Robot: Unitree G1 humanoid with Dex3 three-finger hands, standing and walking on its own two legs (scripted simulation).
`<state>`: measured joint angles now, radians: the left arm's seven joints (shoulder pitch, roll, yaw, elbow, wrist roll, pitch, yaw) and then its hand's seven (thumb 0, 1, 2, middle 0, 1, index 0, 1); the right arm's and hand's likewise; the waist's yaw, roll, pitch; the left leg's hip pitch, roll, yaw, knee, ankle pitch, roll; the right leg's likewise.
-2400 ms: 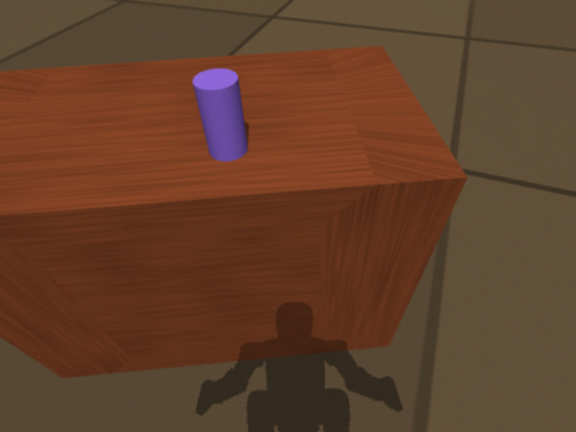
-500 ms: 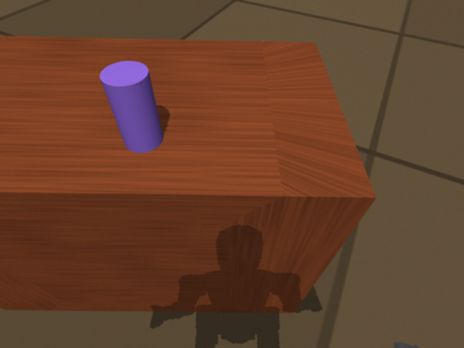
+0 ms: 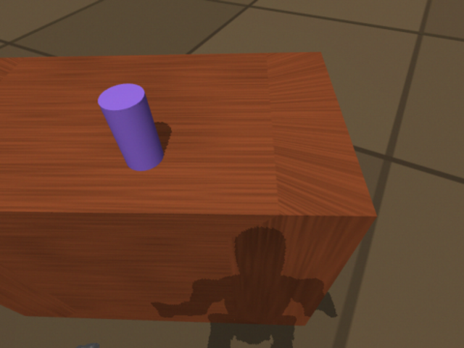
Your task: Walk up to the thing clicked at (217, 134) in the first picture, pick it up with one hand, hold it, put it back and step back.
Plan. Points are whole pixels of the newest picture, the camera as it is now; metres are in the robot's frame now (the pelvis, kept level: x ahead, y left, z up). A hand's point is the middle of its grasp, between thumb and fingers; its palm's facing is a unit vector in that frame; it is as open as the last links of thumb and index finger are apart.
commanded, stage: walk up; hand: left
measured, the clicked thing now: (134, 129) +0.51 +0.21 +0.11
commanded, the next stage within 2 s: stand in 0.72 s
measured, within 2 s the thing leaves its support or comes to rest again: neither
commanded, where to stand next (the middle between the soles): +0.05 +0.01 m, yaw -1 degrees
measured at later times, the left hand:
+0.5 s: hand out of the picture +0.06 +0.27 -0.15, palm faces +0.01 -0.94 -0.34, open 7.4 cm
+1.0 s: hand out of the picture +0.08 +0.26 -0.15, palm faces -0.01 -0.94 -0.33, open 7.4 cm
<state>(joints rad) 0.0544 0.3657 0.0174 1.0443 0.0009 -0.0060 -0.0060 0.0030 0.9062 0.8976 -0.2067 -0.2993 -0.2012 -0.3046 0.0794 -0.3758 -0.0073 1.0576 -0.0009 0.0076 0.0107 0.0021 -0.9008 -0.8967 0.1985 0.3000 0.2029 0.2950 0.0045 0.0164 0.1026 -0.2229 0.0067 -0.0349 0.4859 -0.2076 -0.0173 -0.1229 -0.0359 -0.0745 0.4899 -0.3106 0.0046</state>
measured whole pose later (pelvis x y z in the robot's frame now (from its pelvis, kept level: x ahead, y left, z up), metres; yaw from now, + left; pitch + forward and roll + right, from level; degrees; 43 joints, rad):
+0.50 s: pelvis +0.00 +0.01 +0.01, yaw +1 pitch -2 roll -1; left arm 0.10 0.36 0.03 1.14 0.01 0.00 -0.02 0.00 0.91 0.90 -0.21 -0.30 -0.20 -0.30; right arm 0.08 -0.34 -0.01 1.13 -0.01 0.00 0.01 0.00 -0.90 -0.90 0.20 0.30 0.20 0.30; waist 0.01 0.01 0.07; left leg -0.21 0.00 -0.04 0.38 -0.14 0.00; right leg -0.08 -0.04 -0.09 0.34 -0.22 0.02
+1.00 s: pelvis +0.01 +0.01 +0.01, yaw +0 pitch -1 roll +0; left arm 0.11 0.34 0.01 1.14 0.01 -0.01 -0.01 0.00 0.91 0.90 -0.21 -0.30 -0.20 -0.30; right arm 0.08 -0.35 0.01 1.13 -0.01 -0.01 0.01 0.00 -0.90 -0.90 0.20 0.30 0.20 0.30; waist 0.01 0.00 0.05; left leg -0.17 0.00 -0.03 0.34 -0.14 -0.01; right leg -0.06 -0.04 -0.08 0.32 -0.23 0.02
